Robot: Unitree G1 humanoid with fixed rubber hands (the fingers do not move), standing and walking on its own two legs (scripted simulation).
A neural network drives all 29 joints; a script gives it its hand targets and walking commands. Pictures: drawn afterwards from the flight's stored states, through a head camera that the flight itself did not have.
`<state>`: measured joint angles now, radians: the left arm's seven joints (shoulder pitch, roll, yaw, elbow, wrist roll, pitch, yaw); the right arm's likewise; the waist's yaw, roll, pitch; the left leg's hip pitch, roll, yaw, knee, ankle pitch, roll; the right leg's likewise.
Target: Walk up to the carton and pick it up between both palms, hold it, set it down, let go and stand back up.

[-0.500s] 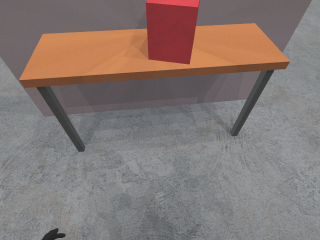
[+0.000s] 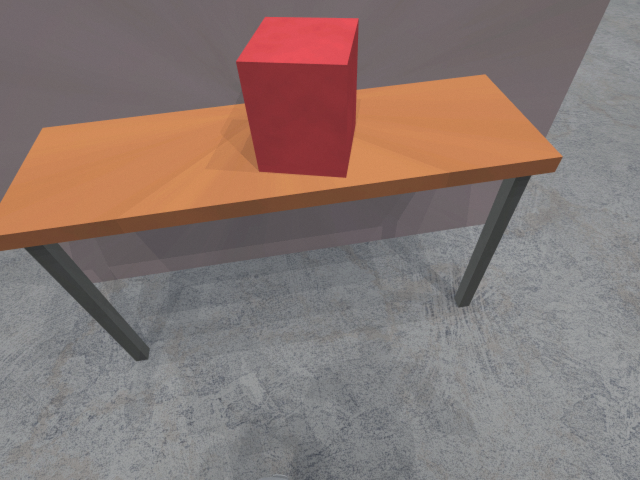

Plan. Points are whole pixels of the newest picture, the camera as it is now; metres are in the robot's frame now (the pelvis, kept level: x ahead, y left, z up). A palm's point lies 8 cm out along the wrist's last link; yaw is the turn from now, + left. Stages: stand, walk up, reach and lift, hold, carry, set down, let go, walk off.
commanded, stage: walk up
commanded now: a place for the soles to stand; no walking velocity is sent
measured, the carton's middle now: (306, 98) +0.85 +0.04 +0.04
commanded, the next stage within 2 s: none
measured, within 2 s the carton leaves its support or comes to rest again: neither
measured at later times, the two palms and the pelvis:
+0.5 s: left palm out of the picture +0.15 +0.34 -0.11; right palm (574, 435) +0.20 -0.30 -0.07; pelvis +0.12 +0.03 +0.01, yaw +4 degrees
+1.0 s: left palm (151, 377) +0.29 +0.27 -0.07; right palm (565, 343) +0.34 -0.37 -0.11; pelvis +0.27 -0.06 +0.00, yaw +3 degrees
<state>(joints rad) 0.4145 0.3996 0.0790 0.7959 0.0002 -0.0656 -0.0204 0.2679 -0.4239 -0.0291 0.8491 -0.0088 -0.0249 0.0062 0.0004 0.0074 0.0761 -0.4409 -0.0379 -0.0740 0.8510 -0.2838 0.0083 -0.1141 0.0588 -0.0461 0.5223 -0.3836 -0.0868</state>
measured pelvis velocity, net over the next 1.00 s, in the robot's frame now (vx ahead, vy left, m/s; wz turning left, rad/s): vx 0.27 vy -0.06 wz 0.05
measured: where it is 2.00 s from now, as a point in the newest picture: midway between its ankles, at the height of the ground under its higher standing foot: (341, 451)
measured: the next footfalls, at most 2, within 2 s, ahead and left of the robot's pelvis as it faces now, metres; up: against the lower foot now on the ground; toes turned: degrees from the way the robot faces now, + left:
left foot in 0.12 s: +0.17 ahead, +0.12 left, +0.00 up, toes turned +0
right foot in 0.70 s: +0.29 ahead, -0.13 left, +0.00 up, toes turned +1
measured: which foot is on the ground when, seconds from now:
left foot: up 0.00-0.10, down 0.12-0.72, up 0.74-1.00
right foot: down 0.00-0.16, up 0.18-0.68, down 0.70-1.00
